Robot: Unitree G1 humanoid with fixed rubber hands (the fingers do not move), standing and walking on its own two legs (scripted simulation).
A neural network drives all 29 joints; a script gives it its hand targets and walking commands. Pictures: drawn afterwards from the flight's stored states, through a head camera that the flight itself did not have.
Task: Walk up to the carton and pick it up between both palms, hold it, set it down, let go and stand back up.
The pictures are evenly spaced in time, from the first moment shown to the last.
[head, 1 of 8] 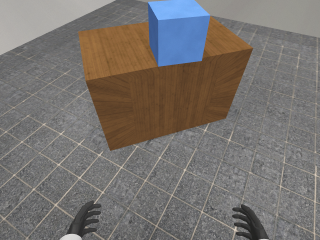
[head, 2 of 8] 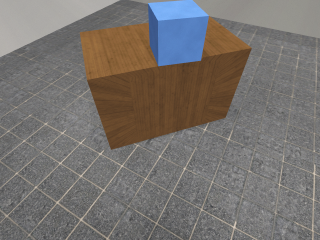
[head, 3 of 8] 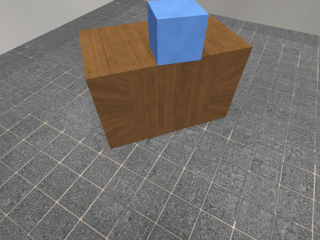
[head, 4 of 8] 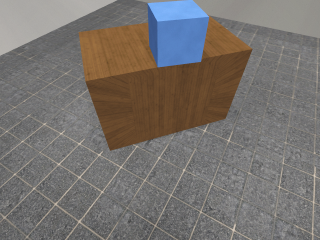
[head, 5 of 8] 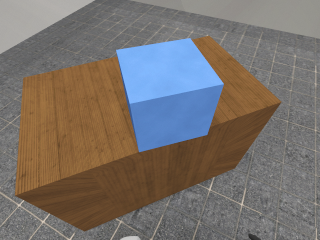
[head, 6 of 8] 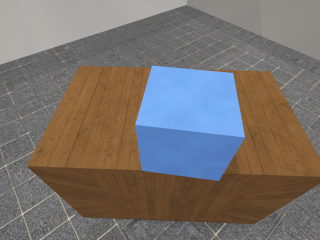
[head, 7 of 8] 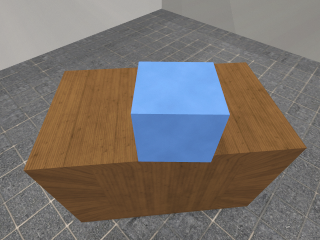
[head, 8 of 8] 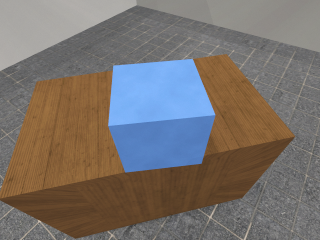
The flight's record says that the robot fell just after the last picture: no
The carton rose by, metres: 0.00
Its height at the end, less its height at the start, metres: +0.00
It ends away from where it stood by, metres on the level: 0.00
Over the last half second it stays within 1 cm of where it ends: yes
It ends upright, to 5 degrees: yes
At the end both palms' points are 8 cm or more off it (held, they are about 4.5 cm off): yes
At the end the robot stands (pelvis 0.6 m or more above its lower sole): yes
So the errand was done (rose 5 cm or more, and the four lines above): no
